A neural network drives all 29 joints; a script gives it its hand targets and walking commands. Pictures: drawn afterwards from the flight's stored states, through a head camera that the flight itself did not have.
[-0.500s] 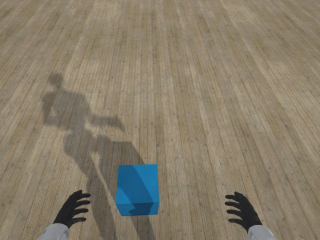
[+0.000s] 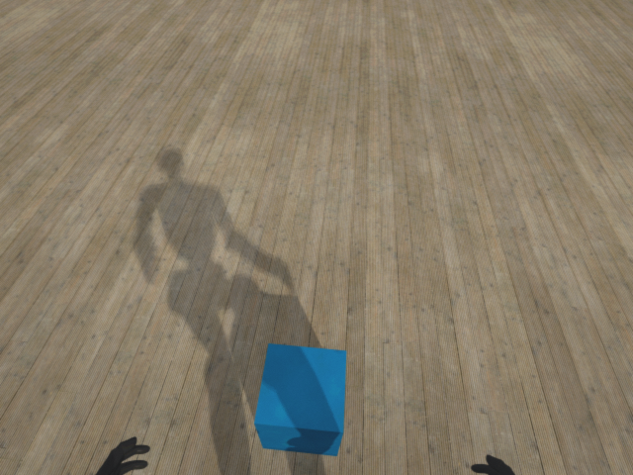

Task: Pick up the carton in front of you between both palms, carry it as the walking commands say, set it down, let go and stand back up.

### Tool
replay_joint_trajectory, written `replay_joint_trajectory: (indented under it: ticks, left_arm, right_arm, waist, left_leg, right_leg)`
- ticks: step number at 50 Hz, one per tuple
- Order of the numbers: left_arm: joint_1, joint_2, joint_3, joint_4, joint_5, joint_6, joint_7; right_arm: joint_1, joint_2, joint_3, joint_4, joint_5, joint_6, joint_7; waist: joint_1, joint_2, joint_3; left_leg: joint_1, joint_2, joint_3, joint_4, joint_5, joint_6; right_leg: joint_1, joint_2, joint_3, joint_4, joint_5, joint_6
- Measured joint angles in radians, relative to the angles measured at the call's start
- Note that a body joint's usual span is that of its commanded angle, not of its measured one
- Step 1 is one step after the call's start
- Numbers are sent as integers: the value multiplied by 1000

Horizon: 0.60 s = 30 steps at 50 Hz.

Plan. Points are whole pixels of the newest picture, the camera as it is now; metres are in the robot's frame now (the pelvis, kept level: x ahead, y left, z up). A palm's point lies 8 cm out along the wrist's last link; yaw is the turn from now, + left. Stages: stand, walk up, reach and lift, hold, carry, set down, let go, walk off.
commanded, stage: stand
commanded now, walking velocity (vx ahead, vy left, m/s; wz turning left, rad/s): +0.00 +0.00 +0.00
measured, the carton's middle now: (303, 401) +0.40 +0.04 -0.63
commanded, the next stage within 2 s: none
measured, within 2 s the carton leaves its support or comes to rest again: neither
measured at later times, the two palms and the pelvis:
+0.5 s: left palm out of the picture +0.04 +0.28 -0.10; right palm out of the picture +0.10 -0.24 -0.10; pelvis -0.01 +0.00 +0.00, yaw +3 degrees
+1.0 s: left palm out of the picture +0.00 +0.27 -0.11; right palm out of the picture +0.09 -0.24 -0.10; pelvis -0.02 +0.00 +0.00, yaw +4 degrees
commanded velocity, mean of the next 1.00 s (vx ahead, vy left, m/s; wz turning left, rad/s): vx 0.00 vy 0.00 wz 0.00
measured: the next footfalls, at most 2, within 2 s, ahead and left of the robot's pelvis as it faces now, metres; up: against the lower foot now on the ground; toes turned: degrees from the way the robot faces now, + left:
none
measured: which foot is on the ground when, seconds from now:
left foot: down 0.00-1.00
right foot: down 0.00-1.00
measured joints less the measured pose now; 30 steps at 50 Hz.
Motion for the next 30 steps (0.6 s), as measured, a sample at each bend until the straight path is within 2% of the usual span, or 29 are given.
replay_joint_trajectory:
  ticks: [12, 30]
  left_arm:
    - [30, -2, -2, 32, 0, 28, 8]
    - [47, 21, 6, 62, 6, 45, 1]
  right_arm:
    - [-5, 4, 7, -19, 0, 29, -12]
    - [12, 3, 7, -23, -5, 48, -11]
  waist:
    - [2, 5, 18]
    - [-5, 2, 45]
  left_leg:
    - [-13, -3, -22, 46, -19, 3]
    - [1, -9, -44, 28, 11, 2]
  right_leg:
    - [13, -2, -36, 11, -13, 2]
    - [43, -7, -66, -19, 12, 3]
